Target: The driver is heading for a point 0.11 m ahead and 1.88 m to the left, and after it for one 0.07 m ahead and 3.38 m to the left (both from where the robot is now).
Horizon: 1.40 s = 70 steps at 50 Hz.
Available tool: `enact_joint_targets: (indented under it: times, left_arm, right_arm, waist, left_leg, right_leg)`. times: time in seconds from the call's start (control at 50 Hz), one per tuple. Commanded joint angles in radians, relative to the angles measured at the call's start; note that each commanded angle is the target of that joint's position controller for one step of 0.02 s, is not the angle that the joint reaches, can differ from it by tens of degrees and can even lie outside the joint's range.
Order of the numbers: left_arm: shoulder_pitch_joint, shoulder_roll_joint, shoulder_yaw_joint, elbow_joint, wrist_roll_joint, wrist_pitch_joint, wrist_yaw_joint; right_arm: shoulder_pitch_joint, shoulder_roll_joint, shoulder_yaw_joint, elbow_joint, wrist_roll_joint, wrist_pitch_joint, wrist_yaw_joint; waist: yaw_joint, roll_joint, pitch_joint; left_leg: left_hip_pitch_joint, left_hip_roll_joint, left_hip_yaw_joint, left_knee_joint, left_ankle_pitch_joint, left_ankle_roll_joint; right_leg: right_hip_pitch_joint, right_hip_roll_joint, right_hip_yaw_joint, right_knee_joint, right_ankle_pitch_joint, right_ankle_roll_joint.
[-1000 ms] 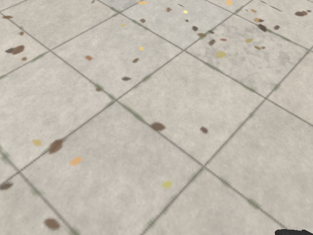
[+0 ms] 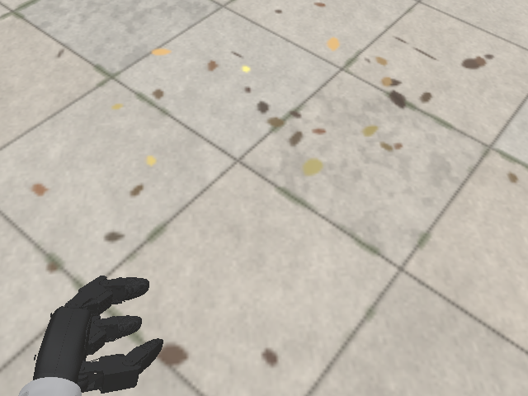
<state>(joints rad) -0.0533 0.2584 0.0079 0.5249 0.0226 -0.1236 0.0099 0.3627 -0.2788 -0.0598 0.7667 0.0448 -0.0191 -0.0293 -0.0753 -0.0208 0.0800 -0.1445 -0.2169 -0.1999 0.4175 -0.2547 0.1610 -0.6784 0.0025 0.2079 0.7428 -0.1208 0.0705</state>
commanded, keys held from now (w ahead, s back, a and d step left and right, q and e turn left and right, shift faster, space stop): q+shift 0.78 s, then shift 0.22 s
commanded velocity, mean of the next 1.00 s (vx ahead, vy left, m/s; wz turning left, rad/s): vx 0.07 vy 0.00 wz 0.89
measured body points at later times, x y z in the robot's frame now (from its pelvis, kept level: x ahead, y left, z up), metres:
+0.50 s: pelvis +0.15 -0.03 -0.01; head +0.18 +0.01 +0.44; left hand +0.14 +0.30 -0.12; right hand +0.45 -0.18 -0.08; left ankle +0.12 +0.09 -0.71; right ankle +0.27 -0.12 -0.74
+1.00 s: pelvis +0.19 +0.00 -0.01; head +0.21 +0.02 +0.44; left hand +0.08 +0.30 -0.09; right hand +0.53 -0.02 -0.08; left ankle +0.10 +0.08 -0.73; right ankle +0.29 -0.06 -0.74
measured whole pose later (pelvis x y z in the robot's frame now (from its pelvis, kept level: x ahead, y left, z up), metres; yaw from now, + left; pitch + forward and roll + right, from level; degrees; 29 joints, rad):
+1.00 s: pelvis +0.19 +0.00 -0.01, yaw +53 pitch +2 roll -2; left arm 0.12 0.28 0.07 0.68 0.02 -0.02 -0.01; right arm 0.13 -0.32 -0.07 0.58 0.01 0.05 -0.04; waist 0.00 0.03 0.01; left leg -0.37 -0.13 -0.27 0.71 -0.42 0.01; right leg -0.31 0.06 0.04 0.53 -0.25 -0.01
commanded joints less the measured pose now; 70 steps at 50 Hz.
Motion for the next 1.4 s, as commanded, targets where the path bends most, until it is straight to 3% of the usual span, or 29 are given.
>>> enact_joint_targets:
  times: [0.02, 0.08, 0.1, 0.12, 0.14, 0.16, 0.18, 0.24, 0.3, 0.52, 0.54, 0.56, 0.58, 0.6, 0.64, 0.68, 0.78, 0.94, 0.96, 0.98, 1.0, 1.02, 1.06, 1.16, 1.22, 1.28, 1.3, 1.32, 1.4]
  left_arm:
    - [0.044, 0.065, 0.035, -0.05, -0.031, 0.012, 0.001]
    - [0.163, 0.137, 0.074, -0.022, -0.027, 0.007, 0.014]
    - [0.329, 0.135, 0.076, 0.023, -0.018, 0.01, 0.024]
    - [0.363, 0.138, 0.064, 0.013, -0.004, 0.026, 0.035]
    - [0.324, 0.172, 0.064, 0.017, 0.026, 0.03, 0.028]
    - [0.179, 0.136, 0.075, -0.036, 0.022, 0.038, 0.037]
    - [0.124, 0.064, 0.055, -0.056, 0.013, 0.052, 0.047]
    - [0.089, 0.103, 0.059, -0.021, 0.005, 0.09, 0.044]
    - [0.154, 0.139, 0.081, 0.035, 0.011, 0.091, 0.038]
    - [0.136, 0.206, 0.123, 0.102, -0.033, 0.109, 0.011]
    - [0.178, 0.169, 0.116, 0.119, -0.034, 0.115, 0.009]
    - [0.21, 0.124, 0.106, 0.124, -0.022, 0.125, 0.005]
    - [0.129, 0.108, 0.099, 0.032, 0.01, 0.118, 0.012]
    - [0.041, 0.153, 0.108, 0.017, 0.003, 0.109, 0.02]
    - [0.095, 0.173, 0.12, 0.053, -0.01, 0.107, 0.033]
    - [0.121, 0.165, 0.121, 0.067, 0.005, 0.106, 0.032]
    - [0.079, 0.093, 0.09, 0.059, -0.018, 0.098, 0.009]
    - [0.163, 0.117, 0.092, 0.09, -0.025, 0.088, -0.021]
    - [0.166, 0.148, 0.098, 0.085, -0.009, 0.087, -0.017]
    - [0.131, 0.217, 0.106, 0.063, 0.01, 0.092, -0.011]
    - [0.167, 0.196, 0.103, 0.082, 0.025, 0.089, -0.014]
    - [0.17, 0.177, 0.099, 0.08, 0.007, 0.086, -0.012]
    - [0.14, 0.138, 0.086, 0.08, -0.018, 0.091, -0.002]
    - [0.151, 0.111, 0.071, 0.11, -0.018, 0.115, 0.011]
    - [0.208, 0.152, 0.082, 0.133, -0.027, 0.131, 0.01]
    - [0.258, 0.129, 0.067, 0.157, -0.04, 0.121, 0.006]
    - [0.265, 0.122, 0.064, 0.142, -0.012, 0.106, 0.002]
    - [0.238, 0.095, 0.059, 0.13, 0.002, 0.099, 0.006]
    - [0.13, 0.12, 0.079, 0.087, -0.011, 0.108, 0.023]
  right_arm:
    - [0.008, -0.182, -0.063, -0.054, 0.008, 0.037, -0.044]
    - [-0.125, -0.141, -0.06, -0.125, -0.003, 0.038, -0.045]
    - [-0.139, -0.091, -0.042, -0.144, -0.019, 0.038, -0.031]
    - [-0.077, 0.023, -0.004, -0.161, -0.06, 0.044, -0.021]
    - [0.161, -0.05, -0.009, -0.186, -0.021, 0.039, 0.014]
    - [0.115, -0.168, -0.036, -0.154, -0.009, 0.054, 0.025]
    - [-0.017, -0.227, -0.056, -0.162, -0.01, 0.07, 0.022]
    - [-0.099, -0.166, -0.044, -0.207, -0.017, 0.089, 0.003]
    - [-0.13, -0.091, -0.018, -0.236, -0.021, 0.075, 0.002]
    - [-0.155, -0.151, -0.052, -0.224, -0.02, 0.103, 0.035]
    - [-0.091, -0.178, -0.071, -0.198, -0.02, 0.105, 0.027]
    - [-0.022, -0.272, -0.1, -0.192, -0.018, 0.1, 0.012]
    - [-0.064, -0.383, -0.112, -0.232, -0.05, 0.076, 0.007]
    - [-0.101, -0.327, -0.106, -0.246, -0.072, 0.049, 0.012]
    - [-0.201, -0.26, -0.086, -0.253, -0.044, 0.03, 0.005]
    - [-0.243, -0.214, -0.067, -0.264, -0.028, 0.042, -0.009]
    - [-0.196, -0.22, -0.076, -0.254, -0.023, 0.057, -0.025]
    - [-0.23, -0.18, -0.05, -0.25, -0.018, 0.068, -0.01]
    - [-0.192, -0.146, -0.041, -0.245, -0.028, 0.065, -0.011]
    - [-0.103, -0.108, -0.028, -0.24, -0.051, 0.059, -0.009]
    - [-0.154, -0.175, -0.049, -0.253, -0.049, 0.048, -0.014]
    - [-0.165, -0.243, -0.072, -0.234, -0.042, 0.046, -0.018]
    - [-0.18, -0.203, -0.069, -0.201, -0.035, 0.061, -0.021]
    - [-0.219, -0.061, -0.015, -0.201, -0.036, 0.058, -0.007]
    - [-0.217, -0.073, -0.014, -0.185, -0.027, 0.052, 0.001]
    - [-0.164, -0.109, -0.019, -0.156, -0.046, 0.046, 0.004]
    - [-0.159, -0.206, -0.039, -0.174, -0.053, 0.049, -0.004]
    - [-0.204, -0.211, -0.044, -0.166, -0.052, 0.05, 0.003]
    - [-0.173, -0.212, -0.058, -0.183, -0.034, 0.033, 0.002]
  waist:
    - [0.04, 0.096, -0.161]
    - [0.131, 0.137, -0.216]
    - [0.196, 0.081, -0.352]
    - [0.154, -0.085, -0.432]
    - [0.01, -0.283, -0.583]
    - [0.032, -0.188, -0.494]
    - [0.066, -0.071, -0.34]
    - [0.041, -0.012, -0.148]
    - [0.062, -0.069, -0.18]
    - [0.044, -0.099, -0.196]
    - [0.031, -0.043, -0.192]
    - [0.024, 0.196, -0.126]
    - [0.047, 0.361, -0.134]
    - [0.004, 0.23, -0.154]
    - [0.077, 0.151, -0.135]
    - [0.102, 0.156, -0.17]
    - [0.077, 0.153, -0.204]
    - [0.087, 0.202, -0.197]
    - [0.07, 0.12, -0.204]
    - [-0.001, -0.148, -0.198]
    - [0.039, -0.257, -0.153]
    - [0.057, -0.16, -0.139]
    - [0.056, -0.082, -0.119]
    - [0.079, -0.156, -0.154]
    - [0.108, -0.191, -0.173]
    - [0.087, -0.113, -0.171]
    - [0.117, 0.056, -0.205]
    - [0.131, 0.22, -0.176]
    - [0.053, 0.243, -0.093]
  left_leg:
    - [-0.26, 0.073, -0.149, 0.032, 0.625, -0.132]
    - [-0.188, 0.051, -0.194, 0.269, 0.505, -0.188]
    - [-0.203, 0.018, -0.12, 0.534, 0.187, -0.21]
    - [-0.379, -0.042, -0.036, 0.768, -0.494, -0.197]
    - [-0.454, 0.035, -0.088, 1.056, -0.516, -0.217]
    - [-0.495, 0.139, -0.011, 1.112, -0.357, -0.245]
    - [-0.517, 0.175, 0.037, 1.086, -0.247, -0.259]
    - [-0.434, 0.228, 0.116, 0.909, -0.158, -0.259]
    - [-0.437, 0.272, 0.149, 0.773, -0.158, -0.25]
    - [-0.116, 0.258, 0.281, 0.215, -0.015, -0.135]
    - [-0.012, 0.235, 0.249, 0.135, 0.005, -0.098]
    - [0.095, 0.399, -0.051, -0.038, 0.195, 0.003]
    - [0.1, 0.576, -0.434, -0.086, 0.254, 0.193]
    - [0.058, 0.553, -0.39, -0.127, 0.181, 0.197]
    - [0.014, 0.462, -0.259, -0.101, 0.143, 0.084]
    - [-0.053, 0.406, -0.182, -0.052, 0.29, 0.054]
    - [-0.012, 0.344, -0.221, 0.013, 0.354, 0.036]
    - [-0.063, 0.316, -0.303, 0.109, 0.357, -0.004]
    - [-0.125, 0.263, -0.258, 0.18, 0.172, -0.053]
    - [-0.245, 0.114, -0.103, 0.367, -0.226, -0.122]
    - [-0.373, 0.078, -0.029, 0.543, -0.433, -0.18]
    - [-0.401, 0.118, -0.025, 0.708, -0.397, -0.209]
    - [-0.414, 0.127, -0.024, 0.789, -0.297, -0.241]
    - [-0.277, 0.186, 0.108, 0.453, -0.225, -0.269]
    - [-0.161, 0.195, 0.165, 0.199, -0.149, -0.258]
    - [0.066, 0.229, 0.119, -0.082, 0.174, -0.183]
    - [0.109, 0.35, -0.01, -0.011, 0.417, -0.127]
    - [-0.003, 0.395, -0.081, -0.003, 0.367, -0.029]
    - [0.03, 0.423, -0.268, -0.027, 0.413, 0.067]
  right_leg:
    - [0.453, 0.198, -0.193, -0.213, 0.215, 0.028]
    - [0.604, 0.122, -0.101, -0.379, 0.37, 0.005]
    - [0.823, -0.023, -0.023, -0.405, 0.505, -0.058]
    - [1.016, -0.258, 0.2, -0.231, 0.877, -0.136]
    - [1.066, -0.562, 0.587, -0.251, 0.749, -0.391]
    - [0.917, -0.493, 0.57, -0.334, 0.367, -0.424]
    - [0.766, -0.364, 0.349, -0.362, 0.154, -0.353]
    - [0.435, -0.208, 0.08, -0.44, 0.14, -0.266]
    - [0.472, -0.24, -0.006, -0.462, 0.289, -0.319]
    - [0.434, -0.292, -0.278, -0.375, -0.077, -0.204]
    - [0.36, -0.253, -0.321, -0.266, -0.168, -0.147]
    - [0.136, -0.138, -0.421, 0.032, -0.367, -0.04]
    - [-0.135, 0.008, -0.285, 0.262, -0.537, 0.015]
    - [-0.144, 0.003, -0.148, 0.37, -0.483, -0.009]
    - [-0.109, -0.021, -0.108, 0.36, -0.296, -0.033]
    - [-0.003, 0.003, -0.12, 0.365, -0.218, -0.01]
    - [0.084, 0.074, -0.106, 0.114, -0.172, 0.012]
    - [0.406, 0.029, -0.143, -0.321, -0.018, -0.049]
    - [0.501, -0.072, -0.056, -0.363, 0.108, -0.085]
    - [0.571, -0.261, 0.147, -0.372, 0.393, -0.189]
    - [0.53, -0.388, 0.337, -0.42, 0.424, -0.364]
    - [0.522, -0.389, 0.309, -0.416, 0.347, -0.389]
    - [0.518, -0.28, 0.156, -0.394, 0.245, -0.311]
    - [0.563, -0.173, -0.028, -0.373, 0.307, -0.27]
    - [0.58, -0.194, -0.007, -0.347, 0.324, -0.285]
    - [0.466, -0.167, -0.024, -0.319, 0.204, -0.19]
    - [0.419, -0.101, -0.115, -0.216, 0.07, -0.122]
    - [0.413, -0.02, -0.209, -0.211, -0.149, -0.057]
    - [0.237, 0.041, -0.189, -0.022, -0.309, -0.025]
Next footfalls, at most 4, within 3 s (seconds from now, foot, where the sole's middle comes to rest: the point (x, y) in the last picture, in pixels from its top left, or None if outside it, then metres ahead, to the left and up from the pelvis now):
0.10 right None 0.31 -0.11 -0.77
0.54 left None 0.14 0.11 -0.78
0.96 right None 0.32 -0.03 -0.78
1.28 left None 0.09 0.10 -0.77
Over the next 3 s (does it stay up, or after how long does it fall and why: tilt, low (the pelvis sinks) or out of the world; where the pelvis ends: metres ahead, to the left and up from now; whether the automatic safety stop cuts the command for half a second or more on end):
stays up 0.09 0.44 -0.01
